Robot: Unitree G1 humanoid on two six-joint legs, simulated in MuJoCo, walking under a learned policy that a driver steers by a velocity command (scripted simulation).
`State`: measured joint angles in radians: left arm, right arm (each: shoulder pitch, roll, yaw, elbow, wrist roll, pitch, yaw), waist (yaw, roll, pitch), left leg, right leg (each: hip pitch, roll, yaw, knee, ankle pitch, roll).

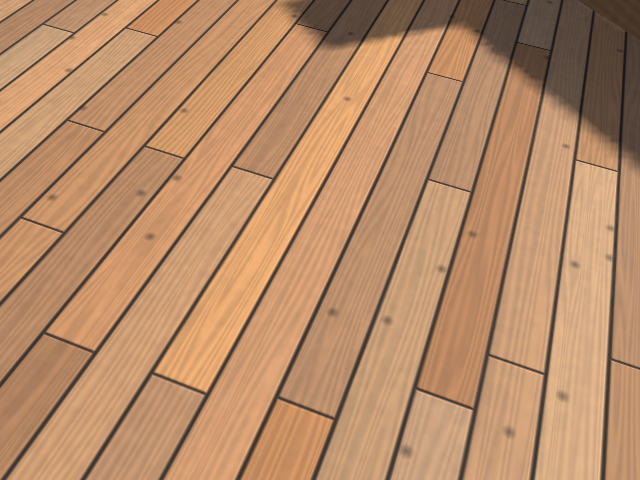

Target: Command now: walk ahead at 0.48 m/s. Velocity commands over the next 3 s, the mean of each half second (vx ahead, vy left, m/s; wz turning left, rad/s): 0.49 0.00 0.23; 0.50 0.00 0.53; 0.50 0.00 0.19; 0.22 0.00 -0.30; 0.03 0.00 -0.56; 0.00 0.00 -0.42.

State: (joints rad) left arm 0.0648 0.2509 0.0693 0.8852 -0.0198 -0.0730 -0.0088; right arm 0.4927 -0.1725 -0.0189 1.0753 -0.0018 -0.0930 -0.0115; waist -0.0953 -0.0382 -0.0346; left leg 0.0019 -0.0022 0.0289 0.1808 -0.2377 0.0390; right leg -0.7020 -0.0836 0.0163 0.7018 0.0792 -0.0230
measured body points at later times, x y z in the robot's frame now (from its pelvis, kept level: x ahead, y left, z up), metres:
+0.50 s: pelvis +0.28 -0.06 -0.01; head +0.29 -0.05 +0.44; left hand +0.26 +0.20 -0.15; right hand +0.43 -0.31 -0.13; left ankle +0.38 +0.13 -0.67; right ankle +0.24 -0.15 -0.75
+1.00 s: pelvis +0.54 +0.06 +0.00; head +0.56 +0.09 +0.44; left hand +0.60 +0.38 -0.11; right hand +0.71 -0.16 -0.12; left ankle +0.51 +0.12 -0.75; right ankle +0.71 -0.09 -0.67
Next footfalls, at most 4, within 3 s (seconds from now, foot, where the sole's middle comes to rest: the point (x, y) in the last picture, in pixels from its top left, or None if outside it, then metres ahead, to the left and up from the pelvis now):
0.18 right None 0.28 -0.15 -0.79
0.74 left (221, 469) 0.55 0.13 -0.79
1.26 right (244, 320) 0.91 0.08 -0.79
1.76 left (116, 283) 1.04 0.40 -0.79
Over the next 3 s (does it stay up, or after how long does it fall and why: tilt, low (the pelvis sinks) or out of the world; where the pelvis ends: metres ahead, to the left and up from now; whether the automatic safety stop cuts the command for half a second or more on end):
stays up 0.99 0.23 -0.01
